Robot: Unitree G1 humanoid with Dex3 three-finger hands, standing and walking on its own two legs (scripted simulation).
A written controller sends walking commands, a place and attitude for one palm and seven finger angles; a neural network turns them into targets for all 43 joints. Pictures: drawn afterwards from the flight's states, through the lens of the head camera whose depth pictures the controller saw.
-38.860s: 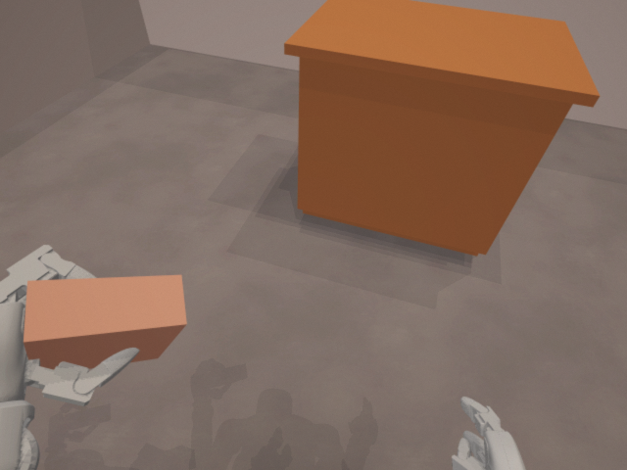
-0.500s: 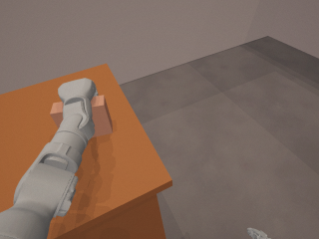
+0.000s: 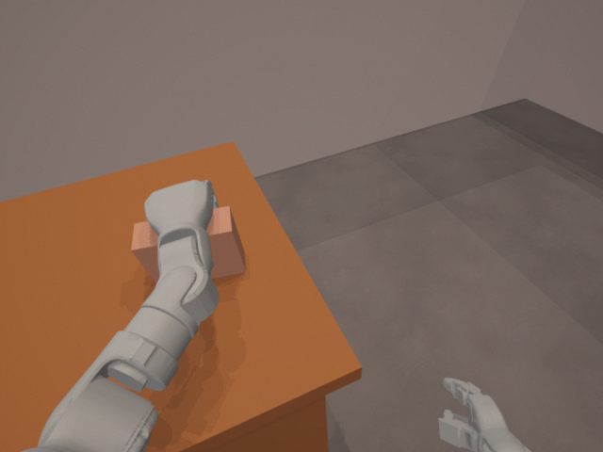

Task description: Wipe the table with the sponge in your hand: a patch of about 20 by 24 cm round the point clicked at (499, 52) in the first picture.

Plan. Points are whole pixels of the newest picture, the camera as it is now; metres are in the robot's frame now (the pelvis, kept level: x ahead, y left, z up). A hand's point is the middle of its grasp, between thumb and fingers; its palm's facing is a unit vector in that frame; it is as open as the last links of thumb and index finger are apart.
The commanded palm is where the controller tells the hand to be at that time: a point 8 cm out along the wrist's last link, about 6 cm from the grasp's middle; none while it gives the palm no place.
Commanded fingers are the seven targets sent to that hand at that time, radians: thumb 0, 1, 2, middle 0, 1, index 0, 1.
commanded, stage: wipe back along the third lane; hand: left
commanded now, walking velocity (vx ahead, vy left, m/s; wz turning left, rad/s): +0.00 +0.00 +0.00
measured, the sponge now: (197, 257) +0.39 +0.20 +0.07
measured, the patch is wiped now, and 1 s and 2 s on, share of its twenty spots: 1.00 1.00 1.00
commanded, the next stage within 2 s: slide back across to the middle lane in 1.04 s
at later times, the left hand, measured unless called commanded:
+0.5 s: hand (191, 254) +0.34 +0.18 +0.12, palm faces +0.19 -0.18 -0.96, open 9.2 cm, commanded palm +0.28 +0.16 +0.15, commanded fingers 0.00 0.10 1.30 -1.20 -1.60 -1.20 -1.60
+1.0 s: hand (204, 282) +0.29 +0.15 +0.12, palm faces +0.22 -0.21 -0.95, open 9.1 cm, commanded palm +0.23 +0.14 +0.15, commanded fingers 0.00 0.10 1.30 -1.20 -1.60 -1.20 -1.60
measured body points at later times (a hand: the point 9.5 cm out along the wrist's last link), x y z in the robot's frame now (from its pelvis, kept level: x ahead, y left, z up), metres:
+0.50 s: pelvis +0.00 +0.03 +0.00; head -0.02 -0.01 +0.44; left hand +0.33 +0.18 +0.18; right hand +0.25 -0.16 -0.08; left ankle -0.02 +0.11 -0.74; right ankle -0.04 -0.08 -0.74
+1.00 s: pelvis -0.02 -0.01 -0.01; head -0.06 -0.05 +0.44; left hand +0.28 +0.15 +0.18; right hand +0.22 -0.20 -0.08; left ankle -0.02 +0.11 -0.74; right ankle -0.04 -0.08 -0.74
